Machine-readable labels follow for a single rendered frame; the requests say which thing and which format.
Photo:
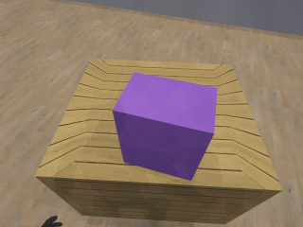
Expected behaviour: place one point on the carton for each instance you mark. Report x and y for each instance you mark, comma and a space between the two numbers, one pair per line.
164, 124

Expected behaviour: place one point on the pedestal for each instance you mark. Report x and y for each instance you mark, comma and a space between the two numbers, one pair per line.
84, 165

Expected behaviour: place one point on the robot left hand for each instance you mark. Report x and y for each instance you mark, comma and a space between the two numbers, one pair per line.
50, 222

